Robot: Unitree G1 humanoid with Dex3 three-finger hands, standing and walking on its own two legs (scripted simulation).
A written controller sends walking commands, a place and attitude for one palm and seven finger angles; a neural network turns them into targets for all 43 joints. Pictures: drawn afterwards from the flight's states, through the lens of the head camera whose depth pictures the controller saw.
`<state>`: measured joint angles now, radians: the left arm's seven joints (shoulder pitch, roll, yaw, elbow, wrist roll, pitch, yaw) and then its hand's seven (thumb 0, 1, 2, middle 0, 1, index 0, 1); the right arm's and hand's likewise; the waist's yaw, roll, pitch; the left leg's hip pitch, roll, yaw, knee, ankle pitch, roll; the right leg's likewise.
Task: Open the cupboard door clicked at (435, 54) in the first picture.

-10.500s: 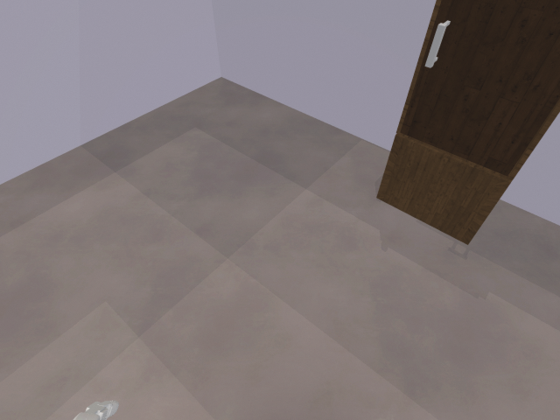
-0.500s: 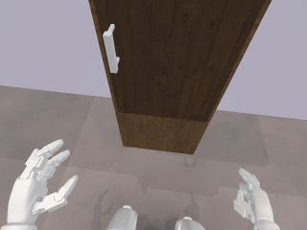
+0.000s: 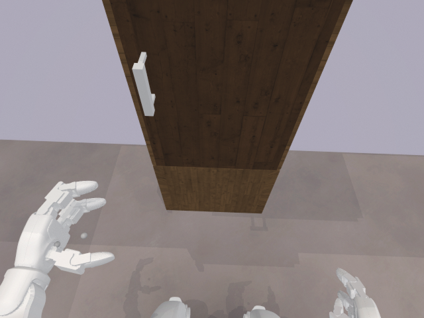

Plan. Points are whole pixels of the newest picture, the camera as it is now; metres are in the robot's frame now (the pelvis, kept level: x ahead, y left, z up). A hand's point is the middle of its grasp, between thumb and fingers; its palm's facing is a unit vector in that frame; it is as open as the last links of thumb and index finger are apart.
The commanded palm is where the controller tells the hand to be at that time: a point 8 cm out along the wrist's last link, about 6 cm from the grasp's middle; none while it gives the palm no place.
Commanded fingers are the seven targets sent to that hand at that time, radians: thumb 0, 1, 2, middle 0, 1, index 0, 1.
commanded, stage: raise the hand with hooked fingers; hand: left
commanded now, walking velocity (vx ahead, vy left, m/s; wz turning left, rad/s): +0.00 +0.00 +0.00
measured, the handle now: (146, 85) +0.58 +0.19 +0.09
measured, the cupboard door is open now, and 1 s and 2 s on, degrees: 0 0 0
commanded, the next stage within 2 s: move the hooked fingers beside the handle in 1.04 s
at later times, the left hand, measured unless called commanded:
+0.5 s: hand (43, 188) +0.29 +0.29 +0.11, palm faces +0.05 -1.00 -0.05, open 14.0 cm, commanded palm +0.26 +0.33 +0.11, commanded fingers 0.00 -0.50 0.30 -0.30 -1.20 -0.30 -1.20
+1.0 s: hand (58, 183) +0.30 +0.27 +0.11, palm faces +0.03 -1.00 -0.04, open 14.0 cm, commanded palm +0.27 +0.32 +0.11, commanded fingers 0.00 -0.50 0.30 -0.30 -1.20 -0.30 -1.20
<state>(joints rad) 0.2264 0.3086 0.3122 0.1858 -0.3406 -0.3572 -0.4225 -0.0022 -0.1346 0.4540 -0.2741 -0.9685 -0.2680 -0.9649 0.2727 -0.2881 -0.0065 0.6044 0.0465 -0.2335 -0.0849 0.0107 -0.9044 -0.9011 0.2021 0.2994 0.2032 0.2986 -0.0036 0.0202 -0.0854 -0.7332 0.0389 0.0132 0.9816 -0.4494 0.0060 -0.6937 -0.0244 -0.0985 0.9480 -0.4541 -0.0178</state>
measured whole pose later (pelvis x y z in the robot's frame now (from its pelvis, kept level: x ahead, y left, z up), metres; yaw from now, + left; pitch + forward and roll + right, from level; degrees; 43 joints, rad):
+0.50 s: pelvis +0.01 +0.01 +0.02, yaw +0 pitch +8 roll -2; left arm -0.03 0.40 0.42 0.33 -0.35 -0.24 -0.46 -0.01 -0.49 0.30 -0.30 -1.20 -0.30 -1.19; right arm 0.27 -0.26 0.06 0.58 0.05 -0.22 -0.10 0.01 -0.90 -0.90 0.20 0.30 0.21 0.30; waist 0.02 0.02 -0.06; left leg -0.59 0.03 0.02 0.85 -0.40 0.02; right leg -0.54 -0.03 -0.09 0.80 -0.39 0.00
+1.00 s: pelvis +0.01 +0.00 +0.03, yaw -1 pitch +8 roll -1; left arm -0.05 0.40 0.43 0.40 -0.35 -0.24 -0.49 -0.02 -0.50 0.30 -0.30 -1.20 -0.30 -1.20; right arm 0.28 -0.28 0.04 0.58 0.05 -0.19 -0.09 0.01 -0.90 -0.90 0.20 0.30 0.20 0.30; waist 0.00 0.02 -0.06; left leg -0.55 0.04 0.03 0.81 -0.39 0.01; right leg -0.52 -0.01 -0.09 0.77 -0.38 -0.01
